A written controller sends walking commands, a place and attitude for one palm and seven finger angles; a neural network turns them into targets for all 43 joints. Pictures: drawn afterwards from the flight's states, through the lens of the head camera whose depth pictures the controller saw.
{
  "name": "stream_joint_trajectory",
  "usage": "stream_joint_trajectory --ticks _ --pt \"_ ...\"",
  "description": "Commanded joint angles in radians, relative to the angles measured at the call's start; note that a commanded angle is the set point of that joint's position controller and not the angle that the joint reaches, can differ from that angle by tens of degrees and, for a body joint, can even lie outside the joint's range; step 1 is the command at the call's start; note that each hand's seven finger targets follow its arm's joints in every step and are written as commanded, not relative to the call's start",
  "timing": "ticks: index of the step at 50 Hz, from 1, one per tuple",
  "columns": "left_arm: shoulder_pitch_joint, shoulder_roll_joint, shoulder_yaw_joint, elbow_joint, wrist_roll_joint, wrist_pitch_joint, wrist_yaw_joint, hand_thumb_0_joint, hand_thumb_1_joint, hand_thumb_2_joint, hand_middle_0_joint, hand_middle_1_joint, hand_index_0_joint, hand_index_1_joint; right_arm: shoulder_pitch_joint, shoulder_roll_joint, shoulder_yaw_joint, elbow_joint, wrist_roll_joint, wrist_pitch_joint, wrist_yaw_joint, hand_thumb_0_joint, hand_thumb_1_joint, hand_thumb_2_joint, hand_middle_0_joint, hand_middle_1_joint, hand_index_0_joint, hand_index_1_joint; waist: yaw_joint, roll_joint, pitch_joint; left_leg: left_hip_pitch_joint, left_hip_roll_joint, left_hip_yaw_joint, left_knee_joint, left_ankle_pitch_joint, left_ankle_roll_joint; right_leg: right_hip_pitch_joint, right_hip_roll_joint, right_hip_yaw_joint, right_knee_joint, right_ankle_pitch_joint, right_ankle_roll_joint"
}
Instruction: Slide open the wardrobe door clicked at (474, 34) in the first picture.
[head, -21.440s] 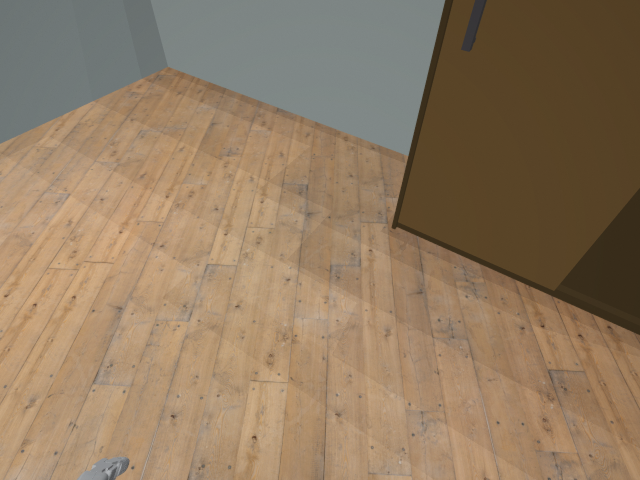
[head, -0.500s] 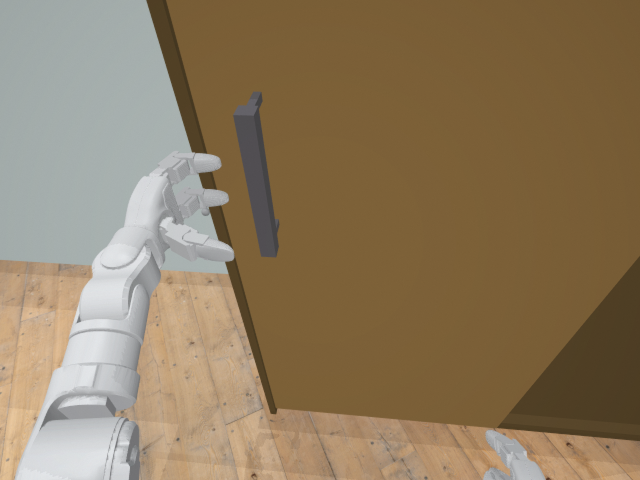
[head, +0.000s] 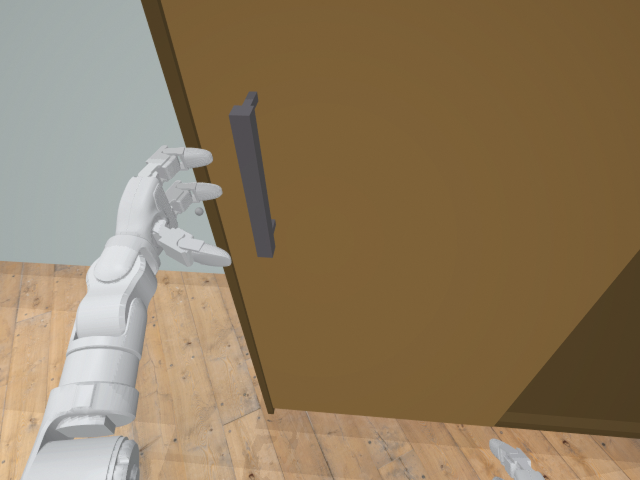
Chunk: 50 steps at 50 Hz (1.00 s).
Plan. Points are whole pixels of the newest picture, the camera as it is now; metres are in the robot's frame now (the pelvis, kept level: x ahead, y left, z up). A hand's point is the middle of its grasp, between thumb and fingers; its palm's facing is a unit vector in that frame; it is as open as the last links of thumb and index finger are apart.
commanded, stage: move the hooked fingers beside the handle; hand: left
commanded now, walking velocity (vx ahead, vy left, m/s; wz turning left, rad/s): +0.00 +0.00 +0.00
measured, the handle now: (259, 182) +0.45 +0.10 +0.16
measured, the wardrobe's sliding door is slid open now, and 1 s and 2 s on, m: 0.00 0.00 0.00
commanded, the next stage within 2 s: feel for the door with the fingertips in 0.30 s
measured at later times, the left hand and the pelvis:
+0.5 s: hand (198, 209) +0.38 +0.17 +0.17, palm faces -0.03 -1.00 -0.01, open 14.0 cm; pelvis +0.00 +0.00 +0.00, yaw +1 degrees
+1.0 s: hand (227, 212) +0.37 +0.13 +0.18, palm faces -0.03 -1.00 +0.00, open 14.0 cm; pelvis -0.01 +0.00 +0.00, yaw +1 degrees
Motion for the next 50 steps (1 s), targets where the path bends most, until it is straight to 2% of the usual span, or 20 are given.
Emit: stream_joint_trajectory --ticks 1,3,6,9,10,13,16,20,22,23,24,29,32,38,39,41,42,43,45,50 --pt "-0.448 0.160 0.008 -0.192 -0.008 -0.041 -0.016 0.000 -0.500 0.300 -0.300 -1.200 -0.300 -1.200 -0.130 -0.115 -0.043 -0.140 0.006 -0.058 -0.013 0.000 -0.900 -0.900 0.200 0.300 0.200 0.300 -0.004 -0.006 -0.206 0.206 -0.028 -0.044 0.002 0.214 0.053 -0.084 -0.001 0.033 -0.062 0.379 0.030" --pt "-0.398 0.179 0.027 -0.080 -0.011 0.020 -0.025 0.000 -0.500 0.300 -0.300 -1.200 -0.300 -1.200 -0.122 -0.128 -0.047 -0.126 0.011 -0.043 -0.018 0.000 -0.900 -0.900 0.200 0.300 0.200 0.300 -0.006 -0.054 -0.133 0.164 -0.027 -0.043 -0.004 0.152 0.053 -0.119 -0.002 0.034 -0.083 0.317 0.037" --pt "-0.409 0.174 0.025 -0.086 -0.020 0.061 -0.036 0.000 -0.500 0.300 -0.300 -1.200 -0.300 -1.200 -0.131 -0.126 -0.043 -0.148 0.012 -0.033 -0.022 0.000 -0.900 -0.900 0.200 0.300 0.200 0.300 0.002 -0.061 -0.159 0.148 -0.033 -0.047 -0.005 0.144 0.053 -0.107 -0.009 0.035 -0.078 0.304 0.035" --pt "-0.527 0.174 0.014 -0.220 -0.026 0.009 -0.026 0.000 -0.500 0.300 -0.300 -1.200 -0.300 -1.200 -0.136 -0.120 -0.046 -0.161 0.007 -0.043 -0.021 0.000 -0.900 -0.900 0.200 0.300 0.200 0.300 -0.010 -0.041 -0.246 0.200 -0.033 -0.056 0.005 0.186 0.057 -0.085 -0.008 0.037 -0.065 0.334 0.031" --pt "-0.543 0.213 0.047 -0.250 -0.025 -0.017 -0.018 0.000 -0.500 0.300 -0.300 -1.200 -0.300 -1.200 -0.138 -0.116 -0.045 -0.161 0.005 -0.049 -0.021 0.000 -0.900 -0.900 0.200 0.300 0.200 0.300 -0.001 -0.018 -0.276 0.217 -0.032 -0.060 0.010 0.203 0.055 -0.071 -0.006 0.039 -0.060 0.343 0.026" --pt "-0.568 0.226 0.052 -0.337 -0.021 -0.089 0.002 0.000 -0.500 0.300 -0.300 -1.200 -0.300 -1.200 -0.133 -0.110 -0.043 -0.159 -0.004 -0.065 -0.017 0.000 -0.900 -0.900 0.200 0.300 0.200 0.300 0.000 -0.003 -0.346 0.265 -0.028 -0.063 0.016 0.259 0.055 -0.042 -0.001 0.036 -0.047 0.386 0.024" --pt "-0.526 0.231 0.070 -0.231 -0.013 -0.077 0.009 0.000 -0.500 0.300 -0.300 -1.200 -0.300 -1.200 -0.129 -0.110 -0.039 -0.134 -0.004 -0.063 -0.018 0.000 -0.900 -0.900 0.200 0.300 0.200 0.300 0.001 -0.006 -0.289 0.226 -0.028 -0.058 0.005 0.227 0.050 -0.048 -0.001 0.034 -0.053 0.368 0.024" --pt "-0.393 0.194 0.046 -0.013 -0.008 0.034 -0.015 0.000 -0.500 0.300 -0.300 -1.200 -0.300 -1.200 -0.122 -0.125 -0.037 -0.127 0.007 -0.031 -0.019 0.000 -0.900 -0.900 0.200 0.300 0.200 0.300 0.006 -0.072 -0.145 0.133 -0.027 -0.050 -0.015 0.144 0.047 -0.094 -0.008 0.029 -0.077 0.304 0.033" --pt "-0.413 0.127 -0.012 -0.057 -0.011 0.062 -0.027 0.000 -0.500 0.300 -0.300 -1.200 -0.300 -1.200 -0.133 -0.120 -0.040 -0.150 0.012 -0.030 -0.015 0.000 -0.900 -0.900 0.200 0.300 0.200 0.300 0.005 -0.043 -0.163 0.150 -0.030 -0.050 -0.008 0.162 0.049 -0.100 -0.009 0.028 -0.073 0.319 0.030" --pt "-0.406 0.129 -0.007 -0.090 -0.013 0.058 -0.026 0.000 -0.500 0.300 -0.300 -1.200 -0.300 -1.200 -0.138 -0.120 -0.044 -0.159 0.013 -0.032 -0.011 0.000 -0.900 -0.900 0.200 0.300 0.200 0.300 0.012 -0.037 -0.183 0.165 -0.028 -0.051 -0.002 0.178 0.049 -0.090 -0.009 0.026 -0.069 0.328 0.029" --pt "-0.435 0.107 -0.028 -0.156 -0.018 0.046 -0.025 0.000 -0.500 0.300 -0.300 -1.200 -0.300 -1.200 -0.144 -0.116 -0.043 -0.170 0.011 -0.037 -0.009 0.000 -0.900 -0.900 0.200 0.300 0.200 0.300 0.008 -0.017 -0.212 0.185 -0.029 -0.055 0.000 0.200 0.050 -0.080 -0.009 0.025 -0.062 0.346 0.026" --pt "-0.516 0.118 -0.018 -0.380 -0.021 -0.061 0.016 0.000 -0.500 0.300 -0.300 -1.200 -0.300 -1.200 -0.142 -0.106 -0.049 -0.170 -0.005 -0.069 -0.004 0.000 -0.900 -0.900 0.200 0.300 0.200 0.300 0.005 -0.026 -0.335 0.276 -0.024 -0.067 0.013 0.288 0.051 -0.049 0.002 0.024 -0.041 0.404 0.021" --pt "-0.482 0.097 -0.024 -0.327 -0.006 -0.059 0.051 0.000 -0.500 0.300 -0.300 -1.200 -0.300 -1.200 -0.141 -0.100 -0.045 -0.144 -0.008 -0.074 0.000 0.000 -0.900 -0.900 0.200 0.300 0.200 0.300 0.006 -0.030 -0.277 0.257 -0.021 -0.064 0.004 0.247 0.046 -0.076 0.006 0.019 -0.050 0.352 0.022" --pt "-0.398 0.099 -0.013 -0.211 0.030 0.048 0.095 0.000 -0.500 0.300 -0.300 -1.200 -0.300 -1.200 -0.155 -0.103 -0.040 -0.138 -0.008 -0.032 0.003 0.000 -0.900 -0.900 0.200 0.300 0.200 0.300 0.026 -0.057 -0.200 0.191 -0.024 -0.052 -0.023 0.181 0.044 -0.061 -0.002 0.025 -0.082 0.296 0.024" --pt "-0.403 0.062 -0.045 -0.220 0.027 0.058 0.093 0.000 -0.500 0.300 -0.300 -1.200 -0.300 -1.200 -0.169 -0.097 -0.035 -0.147 -0.006 -0.027 0.003 0.000 -0.900 -0.900 0.200 0.300 0.200 0.300 0.022 -0.038 -0.189 0.189 -0.025 -0.050 -0.028 0.178 0.044 -0.062 -0.005 0.027 -0.084 0.300 0.025" --pt "-0.453 0.091 -0.021 -0.233 0.023 0.060 0.092 0.000 -0.500 0.300 -0.300 -1.200 -0.300 -1.200 -0.167 -0.097 -0.037 -0.147 -0.008 -0.023 -0.003 0.000 -0.900 -0.900 0.200 0.300 0.200 0.300 0.017 -0.053 -0.204 0.199 -0.025 -0.049 -0.024 0.187 0.045 -0.055 -0.003 0.029 -0.086 0.316 0.025" --pt "-0.487 0.066 -0.048 -0.255 0.021 0.053 0.088 0.000 -0.500 0.300 -0.300 -1.200 -0.300 -1.200 -0.170 -0.094 -0.033 -0.152 -0.007 -0.023 -0.002 0.000 -0.900 -0.900 0.200 0.300 0.200 0.300 0.009 -0.030 -0.206 0.205 -0.027 -0.050 -0.026 0.188 0.045 -0.057 -0.003 0.030 -0.086 0.318 0.024" --pt "-0.483 0.078 -0.036 -0.251 0.016 0.042 0.089 0.000 -0.500 0.300 -0.300 -1.200 -0.300 -1.200 -0.162 -0.097 -0.036 -0.148 -0.009 -0.023 -0.004 0.000 -0.900 -0.900 0.200 0.300 0.200 0.300 0.006 -0.073 -0.207 0.211 -0.024 -0.055 -0.023 0.195 0.048 -0.053 -0.001 0.027 -0.088 0.323 0.025" --pt "-0.523 0.093 -0.027 -0.245 0.009 0.022 0.083 0.000 -0.500 0.300 -0.300 -1.200 -0.300 -1.200 -0.162 -0.096 -0.035 -0.144 -0.010 -0.026 -0.009 0.000 -0.900 -0.900 0.200 0.300 0.200 0.300 0.000 -0.079 -0.216 0.210 -0.026 -0.056 -0.023 0.185 0.048 -0.054 -0.001 0.031 -0.088 0.317 0.025" --pt "-0.602 0.108 -0.029 -0.157 0.016 0.001 0.079 0.000 -0.500 0.300 -0.300 -1.200 -0.300 -1.200 -0.148 -0.096 -0.033 -0.122 -0.011 -0.025 -0.014 0.000 -0.900 -0.900 0.200 0.300 0.200 0.300 -0.014 -0.046 -0.200 0.196 -0.031 -0.054 -0.022 0.139 0.050 -0.080 -0.006 0.042 -0.099 0.268 0.028"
